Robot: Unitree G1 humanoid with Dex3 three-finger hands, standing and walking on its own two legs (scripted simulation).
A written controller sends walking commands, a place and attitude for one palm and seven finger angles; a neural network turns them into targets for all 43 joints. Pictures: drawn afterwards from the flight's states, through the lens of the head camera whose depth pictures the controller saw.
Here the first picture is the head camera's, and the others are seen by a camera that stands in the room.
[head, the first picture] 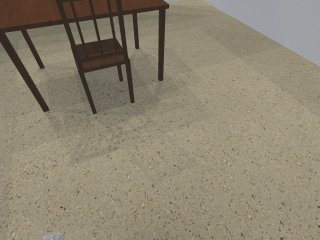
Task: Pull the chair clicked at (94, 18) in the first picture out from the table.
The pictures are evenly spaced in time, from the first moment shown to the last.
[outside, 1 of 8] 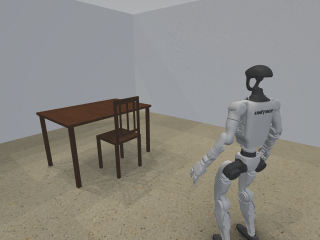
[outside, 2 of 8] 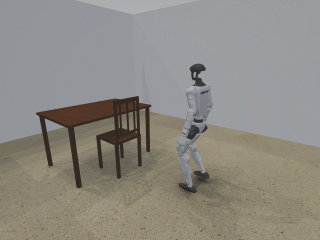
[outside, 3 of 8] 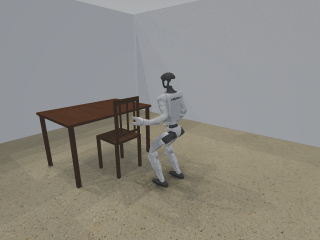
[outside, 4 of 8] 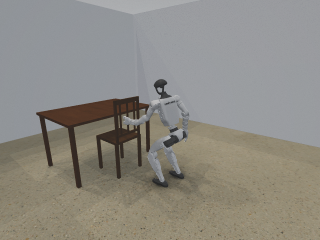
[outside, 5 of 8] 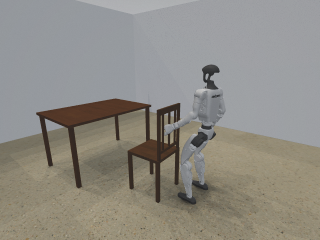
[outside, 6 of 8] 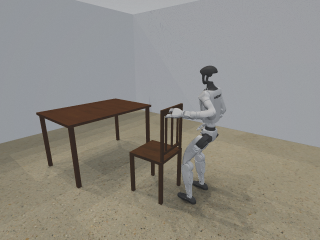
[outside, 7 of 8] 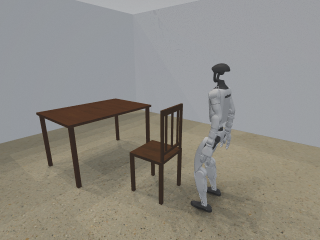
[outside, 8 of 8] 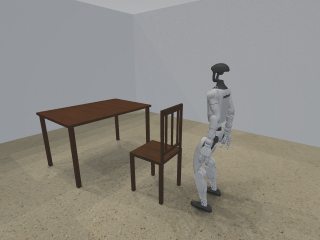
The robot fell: no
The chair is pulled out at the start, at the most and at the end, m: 0.00 0.64 0.64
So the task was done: yes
